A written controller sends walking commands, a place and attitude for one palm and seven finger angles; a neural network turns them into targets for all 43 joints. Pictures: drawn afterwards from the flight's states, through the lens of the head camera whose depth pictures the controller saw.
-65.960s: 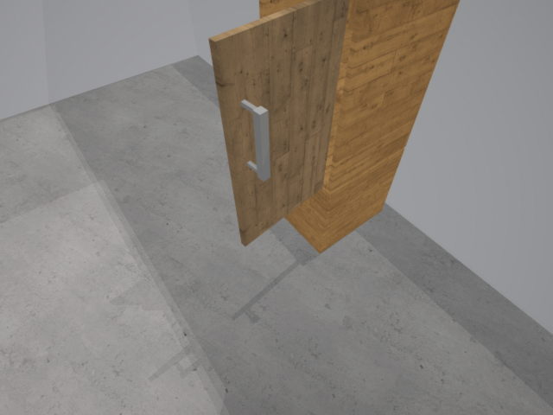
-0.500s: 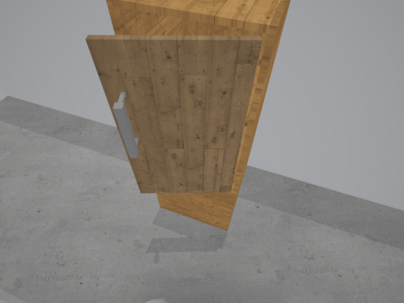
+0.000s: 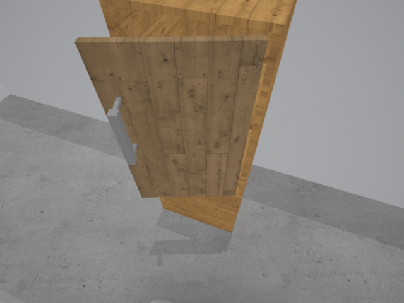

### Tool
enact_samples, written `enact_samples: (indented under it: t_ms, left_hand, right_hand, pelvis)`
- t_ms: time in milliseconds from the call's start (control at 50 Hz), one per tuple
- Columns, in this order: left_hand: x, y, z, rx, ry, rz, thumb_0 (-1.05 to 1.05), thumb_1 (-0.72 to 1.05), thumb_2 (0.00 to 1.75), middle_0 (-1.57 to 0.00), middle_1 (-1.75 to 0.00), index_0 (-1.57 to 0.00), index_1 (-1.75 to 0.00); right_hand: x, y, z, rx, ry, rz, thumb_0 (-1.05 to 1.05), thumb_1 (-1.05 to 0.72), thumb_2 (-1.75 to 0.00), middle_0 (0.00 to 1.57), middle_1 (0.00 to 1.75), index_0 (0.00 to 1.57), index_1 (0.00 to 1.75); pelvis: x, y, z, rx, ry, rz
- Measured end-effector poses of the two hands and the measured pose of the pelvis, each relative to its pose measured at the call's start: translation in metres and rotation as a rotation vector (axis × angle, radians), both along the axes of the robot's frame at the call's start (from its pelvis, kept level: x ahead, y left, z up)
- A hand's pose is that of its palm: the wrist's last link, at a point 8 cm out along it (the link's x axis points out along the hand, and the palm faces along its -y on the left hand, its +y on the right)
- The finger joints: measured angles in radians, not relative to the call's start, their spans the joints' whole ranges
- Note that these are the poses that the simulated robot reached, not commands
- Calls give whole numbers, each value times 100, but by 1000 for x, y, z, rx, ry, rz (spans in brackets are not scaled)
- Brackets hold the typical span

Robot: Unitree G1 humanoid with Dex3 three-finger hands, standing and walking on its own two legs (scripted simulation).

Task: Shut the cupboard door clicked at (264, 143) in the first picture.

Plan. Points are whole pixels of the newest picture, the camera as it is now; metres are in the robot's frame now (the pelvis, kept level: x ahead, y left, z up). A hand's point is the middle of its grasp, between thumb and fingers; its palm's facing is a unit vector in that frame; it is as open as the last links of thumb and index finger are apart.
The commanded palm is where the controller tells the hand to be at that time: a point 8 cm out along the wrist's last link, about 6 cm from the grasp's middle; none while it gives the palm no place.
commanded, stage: come to a stop and stand still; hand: left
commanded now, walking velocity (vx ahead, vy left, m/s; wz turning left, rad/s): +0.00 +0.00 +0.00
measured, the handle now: (125, 133) +0.46 +0.22 +0.04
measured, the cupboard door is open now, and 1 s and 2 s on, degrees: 21 21 21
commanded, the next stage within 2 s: look again from close up in 1.20 s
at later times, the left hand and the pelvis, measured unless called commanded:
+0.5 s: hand out of the picture +0.01 +0.25 -0.16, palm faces -0.04 -0.97 -0.23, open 7.4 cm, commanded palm none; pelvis -0.04 +0.06 +0.00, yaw -1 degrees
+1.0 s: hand out of the picture +0.00 +0.23 -0.18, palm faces -0.02 -0.99 -0.17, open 7.4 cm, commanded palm none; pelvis +0.00 +0.06 +0.00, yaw -2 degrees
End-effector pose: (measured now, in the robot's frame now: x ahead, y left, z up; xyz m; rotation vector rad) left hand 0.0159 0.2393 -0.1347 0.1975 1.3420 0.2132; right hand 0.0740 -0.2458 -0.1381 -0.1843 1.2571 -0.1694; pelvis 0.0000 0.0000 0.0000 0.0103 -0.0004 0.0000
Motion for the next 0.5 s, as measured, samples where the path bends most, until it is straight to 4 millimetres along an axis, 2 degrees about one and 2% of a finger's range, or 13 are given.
enact_samples:
  t_ms: [120, 260, 360, 500]
  left_hand:
    - [19, 26, -3, 7, -92, -85, 0, 90, 89, -20, -30, -20, -30]
    - [35, 49, 9, 3, -187, -109, 0, 91, 89, -20, -30, -20, -30]
    - [26, 58, 12, -8, -168, -134, 0, 91, 89, -20, -30, -20, -30]
    - [-7, 63, 4, -30, -77, -103, 0, 91, 89, -20, -30, -20, -30]
  right_hand:
    - [-22, 13, 3, -18, -96, -39, 1, -91, -90, 19, 30, 20, 30]
    - [-61, 55, 1, 28, -53, -7, 1, -91, -90, 19, 30, 20, 30]
    - [-84, 68, 1, 39, -21, -22, 1, -93, -90, 20, 30, 20, 30]
    - [-107, 76, 2, 33, 62, -20, 1, -92, -90, 20, 30, 20, 30]
  pelvis:
    - [-11, 23, -9, -18, -17, -26]
    - [-28, 45, -3, -24, -34, -32]
    - [-36, 56, 1, -21, -18, -35]
    - [-37, 64, 3, -17, -4, -21]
